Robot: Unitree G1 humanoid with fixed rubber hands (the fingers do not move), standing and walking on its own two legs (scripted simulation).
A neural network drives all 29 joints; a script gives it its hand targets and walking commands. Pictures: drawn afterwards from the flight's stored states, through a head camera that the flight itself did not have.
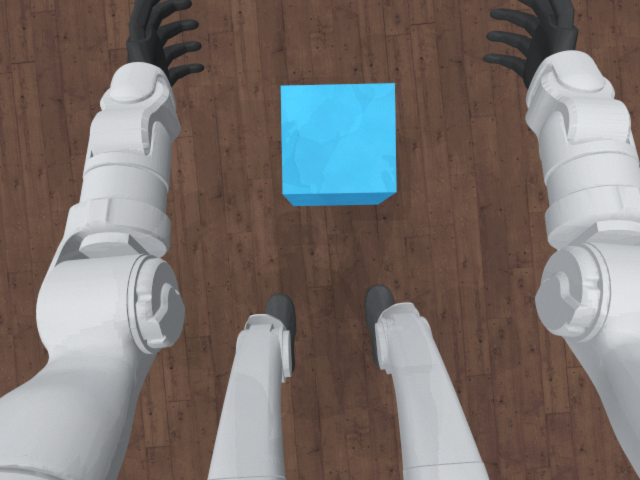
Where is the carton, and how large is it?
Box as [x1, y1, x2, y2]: [281, 83, 396, 205]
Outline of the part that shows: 394,83 281,86 282,189 283,194 293,205 377,204 396,191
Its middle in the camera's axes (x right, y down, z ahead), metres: +0.04 -0.19 +0.84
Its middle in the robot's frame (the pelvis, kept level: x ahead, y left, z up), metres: +0.54 -0.04 -0.53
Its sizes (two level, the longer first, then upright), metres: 0.210 0.200 0.250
